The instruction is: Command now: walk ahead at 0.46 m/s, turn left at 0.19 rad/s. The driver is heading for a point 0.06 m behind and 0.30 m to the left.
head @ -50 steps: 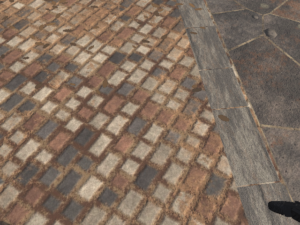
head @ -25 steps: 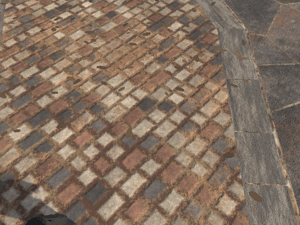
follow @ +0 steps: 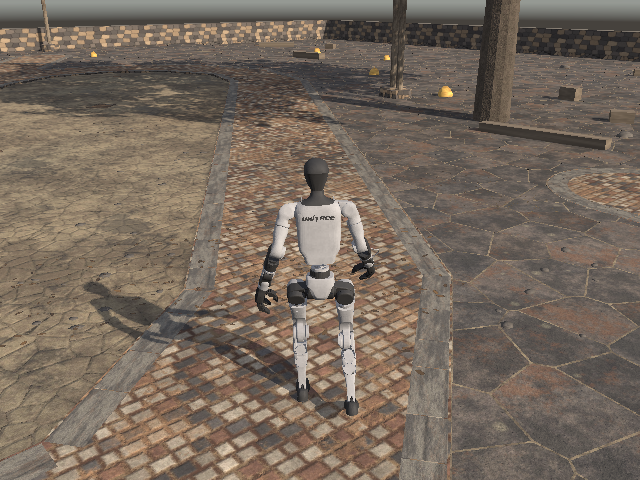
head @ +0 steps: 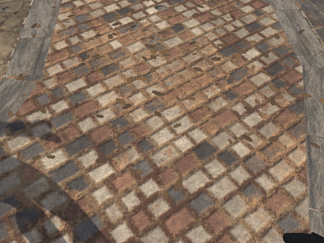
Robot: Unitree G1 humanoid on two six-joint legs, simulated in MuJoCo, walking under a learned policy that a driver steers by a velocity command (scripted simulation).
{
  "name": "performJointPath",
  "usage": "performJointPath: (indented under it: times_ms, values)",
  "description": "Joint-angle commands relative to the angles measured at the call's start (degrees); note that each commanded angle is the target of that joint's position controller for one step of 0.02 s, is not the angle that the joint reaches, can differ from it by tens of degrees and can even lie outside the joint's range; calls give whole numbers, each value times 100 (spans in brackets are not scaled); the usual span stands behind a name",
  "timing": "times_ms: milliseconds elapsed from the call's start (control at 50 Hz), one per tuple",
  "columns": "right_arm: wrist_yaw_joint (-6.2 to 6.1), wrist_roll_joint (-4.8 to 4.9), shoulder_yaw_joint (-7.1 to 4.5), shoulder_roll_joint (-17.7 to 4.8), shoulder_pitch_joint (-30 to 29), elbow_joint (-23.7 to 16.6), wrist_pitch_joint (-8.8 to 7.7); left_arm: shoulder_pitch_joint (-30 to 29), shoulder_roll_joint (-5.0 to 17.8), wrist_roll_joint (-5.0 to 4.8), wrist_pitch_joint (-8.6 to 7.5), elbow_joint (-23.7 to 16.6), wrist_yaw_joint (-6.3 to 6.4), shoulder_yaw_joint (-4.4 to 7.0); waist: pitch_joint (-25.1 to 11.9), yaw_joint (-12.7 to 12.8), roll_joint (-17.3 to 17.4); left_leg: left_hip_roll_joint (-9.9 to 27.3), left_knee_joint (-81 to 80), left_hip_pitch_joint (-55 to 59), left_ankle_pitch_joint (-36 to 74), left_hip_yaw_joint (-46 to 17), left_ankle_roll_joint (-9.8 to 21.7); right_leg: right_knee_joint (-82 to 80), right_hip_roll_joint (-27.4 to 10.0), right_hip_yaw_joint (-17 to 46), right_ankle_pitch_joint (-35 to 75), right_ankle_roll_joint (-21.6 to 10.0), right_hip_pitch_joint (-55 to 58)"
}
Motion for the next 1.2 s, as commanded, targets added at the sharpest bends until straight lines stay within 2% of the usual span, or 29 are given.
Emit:
performJointPath:
  times_ms: [20, 60, 120, 180, 260, 340, 360, 380, 400, 420, 440, 460, 520, 620, 680, 720, 760, 780, 800, 820, 840, 860, 880, 900, 940, 980, 1060, 1140, 1200]
  values:
    - [3, -22, -260, -858, 993, 20, -23, -609, 710, 56, -253, -711, 18, 144, -469, -568, 586, 1541, -1676, 2554, 255, -2448, 1142, 1001, -377, 163, 509, -62, -2850]
    - [9, -89, -224, -704, 609, -36, -52, -420, 588, 176, -150, -655, 34, 153, -370, -184, 638, 1247, -1788, 1705, 2225, -1804, 1097, 549, -474, 194, 792, 114, -2060]
    - [-75, -62, -320, -947, 587, 66, -70, -501, 384, 223, -11, -713, 92, 120, -416, -38, 532, 1088, -1735, 1199, 3731, -1205, 1203, -144, -249, 64, 1112, 382, -1692]
    - [-191, 14, -401, -1125, 797, 202, 38, -1126, 254, 233, 45, -905, 105, 59, -446, -212, 538, 868, -1566, 1072, 3558, -986, 998, -1290, -29, 92, 2001, 411, -1478]
    - [-300, 66, -431, -1174, 1094, 352, 211, -1743, 356, 168, 70, -1091, 33, 76, -533, -410, 614, 895, -1265, 1260, 2765, -1368, 819, -2239, 238, 273, 2556, 380, -1161]
    - [-377, 85, -416, -1076, 884, 290, 322, -1490, 608, 214, 7, -1044, 18, 198, -590, -172, 699, 789, -488, 1434, 1778, -1996, 556, -3124, 259, 363, 2511, 139, -516]
    - [-376, 67, -365, -896, 892, 244, 332, -1328, 711, 270, -34, -1019, 48, 234, -705, -107, 534, 451, -18, 1252, 1306, -1928, 353, -3521, 12, 403, 3259, -26, 52]
    - [-372, -48, -260, -576, 1001, 116, 315, -1018, 1053, 368, -32, -1054, 120, 292, -1262, -108, -296, -36, 1226, 597, -192, -1495, 66, -3337, -1075, 1253, 5175, -435, 1224]
    - [-363, 6, -207, -384, 2054, 200, 313, -992, 1118, 400, 93, -1072, 143, 315, -1829, -497, -1539, -680, 2478, -641, -3320, -1004, -255, -3208, -2325, 2657, 6063, -1479, 2421]
    - [-363, 47, -333, -972, 2165, 332, 361, -1027, 815, 233, 181, -1098, 131, 278, -1838, -407, -1191, -291, 3259, -969, -3079, -993, -460, -3504, -2405, 3050, 4770, -1645, 2154]
    - [-395, 100, -449, -1260, 1688, 319, 463, -1205, 531, 222, 213, -1162, 140, 195, -1340, -296, -772, -107, 3669, -1142, -2630, -915, -581, -3596, -2010, 2426, 3869, -1432, 1725]
    - [-441, 104, -478, -1231, 1480, 313, 581, -1467, 457, 246, 255, -1179, 147, 166, -1045, -351, -552, 28, 3778, -1173, -2254, -815, -672, -3743, -1707, 1947, 3149, -1257, 1248]
    - [-452, 77, -444, -919, 1358, 198, 773, -1877, 508, 302, 332, -1159, 203, 177, -501, -467, -837, 158, 3593, -632, -1568, -479, -805, -4238, -1236, 926, 2312, -1186, 33]
    - [-349, 32, -323, -614, 894, -69, 708, -1783, 671, 237, 378, -1012, 280, 268, -745, -262, -748, 404, 2218, -217, -1217, -240, -734, -4259, -1438, 345, 2747, -1361, 391]
    - [-243, 39, -327, -691, 793, -138, 708, -1764, 852, 193, 438, -943, 243, 336, -775, -227, -800, 385, 1519, 229, -1077, -34, -593, -4222, -1561, 148, 2683, -1319, 428]
    - [-176, 38, -361, -758, 832, -149, 728, -1757, 931, 122, 465, -883, 216, 365, -741, -293, -804, 344, 960, 494, -943, 73, -443, -4074, -1635, 72, 2556, -1195, 484]
    - [-134, 22, -419, -783, 1132, -25, 732, -1772, 886, 14, 500, -801, 212, 369, -736, -507, -693, 161, -63, 1176, -315, 241, -159, -3598, -1506, -207, 2191, -810, 244]
    - [-164, -3, -495, -950, 1319, 38, 734, -1510, 684, 4, 518, -668, 189, 335, -650, -538, -292, 185, -625, 1683, 128, -82, 78, -2990, -1258, -501, 1621, -391, -213]
    - [-275, -6, -654, -1594, 1423, -35, 733, -1332, 306, 205, 524, -731, 130, 240, -520, -354, 1451, 1512, -1209, 2325, 1697, -1980, 651, -1275, -489, -1177, -7, 268, -1514]
    - [-260, -168, -677, -1921, 1223, -230, 639, -1932, 416, 263, 490, -1068, 194, 276, -405, -549, 1856, 2246, -1467, 1772, 1760, -3182, 1628, -122, 186, -490, -1147, 452, -2399]
    - [-226, -246, -604, -1626, 1062, -247, 503, -2182, 610, 203, 487, -1086, 232, 345, -446, -616, 1189, 1988, -1544, 1652, 1347, -2816, 1581, 509, 83, 44, -886, 358, -2424]
    - [-235, -187, -560, -1476, 793, -237, 408, -2018, 620, 138, 498, -1022, 258, 378, -405, -419, 1024, 1698, -1494, 1610, 1097, -2393, 1256, 603, 19, 180, -359, 272, -2441]
    - [-254, -77, -517, -1292, 533, -276, 379, -1793, 624, 162, 513, -851, 310, 410, -459, -303, 799, 1466, -1421, 1674, 877, -2152, 983, 590, -33, 244, 9, 281, -2418]
    - [-280, -2, -461, -1170, 387, -295, 378, -1698, 660, 205, 518, -804, 338, 432, -474, -254, 857, 1372, -1373, 1654, 1127, -2028, 898, 647, -12, 247, 280, 333, -2363]
    - [-331, -23, -390, -1035, 434, -311, 394, -1618, 597, 171, 482, -806, 312, 433, -648, -211, 890, 1216, -1302, 1663, 1603, -1913, 926, 802, 112, 244, 582, 418, -2113]
    - [-360, -21, -392, -1046, 525, -312, 403, -1661, 529, 130, 459, -838, 295, 410, -675, -263, 828, 1152, -1245, 1868, 1676, -1946, 943, 416, 175, 272, 723, 471, -2126]
    - [-385, 44, -432, -1160, 808, -227, 403, -1991, 506, 74, 343, -971, 160, 368, -436, -509, 1059, 1063, -1750, 1895, -1522, -2601, 1001, -1105, 231, 310, 917, 460, -2039]
    - [-340, 49, -457, -1263, 837, -197, 362, -2067, 517, 39, 99, -1023, 24, 351, -288, -580, 1017, 1003, -1739, 1598, -1904, -2954, 1087, -2078, 340, 327, 634, 315, -1421]
    - [-297, 68, -426, -1219, 722, -215, 370, -1781, 541, -24, -57, -955, -33, 364, -265, -408, 964, 839, -1637, 1132, -2059, -3185, 1032, -2717, 419, 263, 756, 160, -548]
Keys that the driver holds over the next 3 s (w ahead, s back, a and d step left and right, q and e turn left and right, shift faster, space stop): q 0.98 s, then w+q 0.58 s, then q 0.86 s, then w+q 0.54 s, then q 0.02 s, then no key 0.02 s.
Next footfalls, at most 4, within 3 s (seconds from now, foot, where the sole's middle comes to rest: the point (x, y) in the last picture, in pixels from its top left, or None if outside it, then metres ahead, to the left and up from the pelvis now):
0.36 right None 0.32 -0.10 -0.77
0.78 left None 0.18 0.14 -0.77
1.26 right None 0.34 -0.02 -0.77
1.70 left None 0.34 0.41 -0.77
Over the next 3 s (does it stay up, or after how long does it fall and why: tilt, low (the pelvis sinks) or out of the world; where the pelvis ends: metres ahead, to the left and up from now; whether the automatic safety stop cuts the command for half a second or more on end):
stays up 0.37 0.50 0.00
